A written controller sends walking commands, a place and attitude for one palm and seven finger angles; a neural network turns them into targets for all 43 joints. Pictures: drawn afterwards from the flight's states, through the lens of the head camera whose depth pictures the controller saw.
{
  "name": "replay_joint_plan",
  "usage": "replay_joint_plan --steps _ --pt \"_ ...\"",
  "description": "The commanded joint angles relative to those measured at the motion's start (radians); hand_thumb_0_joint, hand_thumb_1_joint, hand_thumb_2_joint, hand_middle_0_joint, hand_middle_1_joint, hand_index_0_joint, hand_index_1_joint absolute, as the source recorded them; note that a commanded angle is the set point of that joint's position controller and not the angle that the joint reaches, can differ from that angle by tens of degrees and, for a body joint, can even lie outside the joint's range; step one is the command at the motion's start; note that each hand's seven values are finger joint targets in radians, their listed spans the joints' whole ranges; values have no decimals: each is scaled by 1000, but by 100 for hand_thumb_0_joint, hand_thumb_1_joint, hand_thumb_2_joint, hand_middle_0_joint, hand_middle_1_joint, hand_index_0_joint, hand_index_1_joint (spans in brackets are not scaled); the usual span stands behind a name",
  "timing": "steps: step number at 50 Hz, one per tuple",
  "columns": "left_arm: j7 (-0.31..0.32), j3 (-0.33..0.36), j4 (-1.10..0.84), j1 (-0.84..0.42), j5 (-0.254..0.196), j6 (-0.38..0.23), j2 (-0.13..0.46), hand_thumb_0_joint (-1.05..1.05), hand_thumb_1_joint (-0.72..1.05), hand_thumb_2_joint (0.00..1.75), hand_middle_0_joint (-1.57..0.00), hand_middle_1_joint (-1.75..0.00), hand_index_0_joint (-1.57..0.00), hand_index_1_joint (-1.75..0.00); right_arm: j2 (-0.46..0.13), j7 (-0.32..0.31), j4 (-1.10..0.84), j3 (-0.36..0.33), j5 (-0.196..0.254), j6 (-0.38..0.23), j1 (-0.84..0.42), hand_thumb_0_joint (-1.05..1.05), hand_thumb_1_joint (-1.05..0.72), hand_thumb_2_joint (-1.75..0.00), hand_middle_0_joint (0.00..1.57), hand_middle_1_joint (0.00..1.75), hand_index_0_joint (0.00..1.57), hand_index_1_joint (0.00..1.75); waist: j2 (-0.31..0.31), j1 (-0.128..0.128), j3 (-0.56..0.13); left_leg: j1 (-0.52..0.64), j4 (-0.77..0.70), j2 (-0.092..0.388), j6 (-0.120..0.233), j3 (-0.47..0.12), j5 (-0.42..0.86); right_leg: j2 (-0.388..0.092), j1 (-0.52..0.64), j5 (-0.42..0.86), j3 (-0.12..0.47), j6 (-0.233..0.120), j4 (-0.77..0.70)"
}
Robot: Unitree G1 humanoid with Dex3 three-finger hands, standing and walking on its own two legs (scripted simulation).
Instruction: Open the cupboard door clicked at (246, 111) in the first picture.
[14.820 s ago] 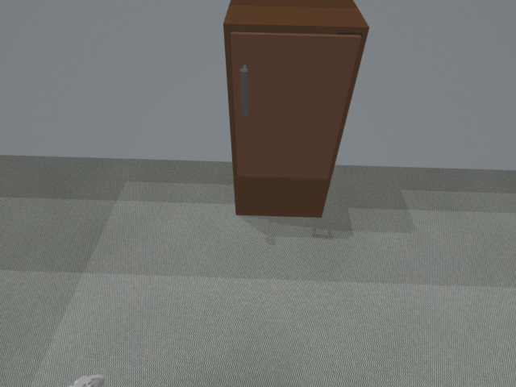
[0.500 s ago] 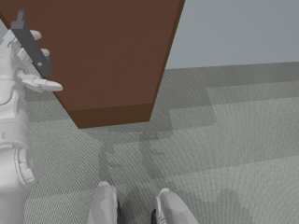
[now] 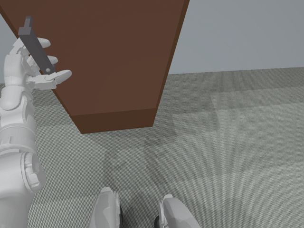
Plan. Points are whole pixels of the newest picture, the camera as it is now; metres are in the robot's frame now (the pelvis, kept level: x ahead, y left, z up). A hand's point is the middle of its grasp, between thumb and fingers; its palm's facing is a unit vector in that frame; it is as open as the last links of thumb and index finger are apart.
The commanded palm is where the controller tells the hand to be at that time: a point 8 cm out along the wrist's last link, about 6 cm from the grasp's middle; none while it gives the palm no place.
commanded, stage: close the thumb around the handle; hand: left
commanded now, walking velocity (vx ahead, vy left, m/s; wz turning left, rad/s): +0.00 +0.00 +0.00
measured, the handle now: (41, 51) +0.55 +0.26 +0.06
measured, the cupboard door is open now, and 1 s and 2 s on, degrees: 0 20 47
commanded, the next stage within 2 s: pull the door open along its arc in 0.34 s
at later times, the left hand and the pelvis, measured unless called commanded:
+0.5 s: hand (49, 69) +0.50 +0.23 +0.06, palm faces +0.10 -0.99 -0.01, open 5.9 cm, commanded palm +0.47 +0.27 +0.06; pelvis +0.00 +0.00 +0.00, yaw +0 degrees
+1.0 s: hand (65, 107) +0.39 +0.18 +0.06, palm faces +0.28 -0.96 +0.08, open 6.2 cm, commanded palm +0.34 +0.22 +0.06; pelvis +0.02 +0.00 +0.02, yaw +1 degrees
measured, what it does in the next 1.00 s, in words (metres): stands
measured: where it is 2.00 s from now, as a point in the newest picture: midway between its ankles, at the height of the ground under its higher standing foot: outside the picture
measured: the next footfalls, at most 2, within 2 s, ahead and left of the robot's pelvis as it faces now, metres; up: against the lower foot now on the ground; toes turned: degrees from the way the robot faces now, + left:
none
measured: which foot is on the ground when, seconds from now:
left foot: down 0.00-1.00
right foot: down 0.00-1.00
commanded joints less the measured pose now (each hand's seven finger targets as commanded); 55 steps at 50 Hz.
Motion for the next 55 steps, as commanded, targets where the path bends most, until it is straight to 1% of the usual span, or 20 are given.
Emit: replay_joint_plan --steps 1,5,7,9,13,16,17,20,22,23,24,27,32,39,42,43,45,49,51,55 --pt "8 47 -191 -418 -20 -79 301 0 56 76 -38 -131 -38 -131 -190 -15 -43 -65 0 -15 157 0 -90 -90 20 30 20 30 105 -10 -444 542 -100 -32 17 -72 259 18 -4 290 31 -9 -173" --pt "4 20 -220 -442 -13 -95 276 0 79 85 -39 -134 -39 -134 -187 -11 -44 -66 -2 -19 155 0 -90 -90 20 30 20 30 169 -8 -482 599 -99 -29 11 -81 285 18 -37 291 28 -13 -163" --pt "0 15 -203 -417 -17 -89 261 0 90 90 -40 -135 -40 -135 -189 -11 -42 -69 -2 -17 156 0 -90 -90 20 30 20 30 161 -12 -475 610 -102 -28 9 -86 279 18 -56 280 25 -14 -168" --pt "-7 24 -189 -428 -26 -83 275 0 90 90 -40 -135 -40 -135 -191 -13 -40 -66 -2 -18 160 0 -90 -90 20 30 20 30 133 -17 -463 572 -97 -30 15 -83 263 19 -32 279 29 -12 -167" --pt "-16 35 -200 -428 -24 -66 304 0 90 90 -40 -135 -40 -135 -194 -18 -43 -66 2 -17 158 0 -90 -90 20 30 20 30 140 -9 -474 566 -98 -29 15 -77 264 17 -18 285 31 -10 -170" --pt "-9 42 -224 -410 -28 -67 292 0 90 90 -40 -135 -40 -135 -189 -16 -46 -68 2 -17 157 0 -90 -90 20 30 20 30 165 1 -498 601 -100 -28 13 -77 298 17 -20 305 28 -11 -167" --pt "-4 73 -225 -389 -31 -68 324 0 90 90 -40 -135 -40 -135 -192 -16 -47 -67 0 -15 161 0 -90 -90 20 30 20 30 147 14 -509 592 -99 -29 13 -75 307 18 4 318 30 -11 -165" --pt "2 54 -255 -387 -25 -81 301 0 90 90 -40 -135 -40 -135 -185 -11 -52 -67 1 -16 154 0 -90 -90 20 30 20 30 156 14 -517 599 -100 -31 11 -72 322 18 12 336 31 -10 -160" --pt "5 54 -241 -373 -26 -79 297 0 90 90 -40 -135 -40 -135 -185 -9 -50 -67 2 -15 152 0 -90 -90 20 30 20 30 142 11 -477 580 -103 -30 11 -67 301 19 12 325 31 -9 -170" --pt "11 16 -259 -438 -22 -81 262 0 90 90 -40 -135 -40 -135 -181 -9 -46 -67 1 -16 153 0 -90 -90 20 30 20 30 152 -13 -472 588 -101 -29 13 -72 296 20 -11 319 30 -8 -169" --pt "14 22 -262 -427 -21 -90 254 0 90 90 -40 -135 -40 -135 -181 -9 -43 -71 -1 -18 159 0 -90 -90 20 30 20 30 146 -6 -477 608 -103 -29 10 -80 303 21 -17 317 28 -12 -166" --pt "16 29 -269 -315 -24 -92 243 0 90 90 -40 -135 -40 -135 -183 -5 -54 -75 -1 -14 151 0 -90 -90 20 30 20 30 164 25 -507 648 -122 -31 4 -76 328 20 -4 325 22 -16 -171" --pt "2 10 -332 -154 -51 -93 183 0 90 90 -40 -135 -40 -135 -173 4 -81 -80 7 -7 127 0 -90 -90 20 30 20 30 109 54 -502 629 -142 -41 7 -55 337 21 79 374 23 -12 -183" --pt "10 -44 -552 171 -100 -88 54 0 90 90 -40 -135 -40 -135 -158 20 -142 -94 20 -4 78 0 -90 -90 20 30 20 30 87 103 -492 667 -182 -58 7 -28 398 21 177 473 20 -13 -202" --pt "28 -92 -624 259 -122 -84 -24 0 90 90 -40 -135 -40 -135 -147 25 -158 -95 27 -8 44 0 -90 -90 20 30 20 30 42 99 -417 640 -201 -62 8 -19 361 18 192 472 18 -5 -222" --pt "137 -5 -667 290 -180 -77 -78 0 90 90 -40 -135 -40 -135 -121 21 -165 -95 22 -17 22 0 -90 -90 20 30 20 30 19 160 -410 616 -217 -63 1 -9 349 17 218 455 11 -1 -231" --pt "290 -82 -710 379 -161 -69 -210 0 90 90 -40 -135 -40 -135 -107 30 -172 -90 12 -36 -5 0 -90 -90 20 30 20 30 40 145 -351 619 -236 -59 -12 -16 322 14 183 407 -2 0 -230" --pt "501 -168 -824 434 -50 -83 -295 0 90 90 -40 -135 -40 -135 -99 50 -176 -93 -19 -38 -26 0 -90 -90 20 30 20 30 -11 138 -338 609 -232 -60 -13 -21 319 6 199 398 -3 -2 -211" --pt "581 -255 -872 460 19 -89 -375 0 90 90 -40 -135 -40 -135 -85 63 -185 -92 -34 -36 -53 0 -90 -90 20 30 20 30 9 132 -339 618 -230 -62 -14 -16 306 -3 188 390 -1 -2 -208" --pt "702 -390 -936 546 113 -85 -503 0 90 90 -40 -135 -40 -135 -70 75 -206 -96 -50 -34 -101 0 -90 -90 20 30 20 30 -42 135 -344 613 -234 -68 -9 -16 265 -10 218 365 -1 -5 -220"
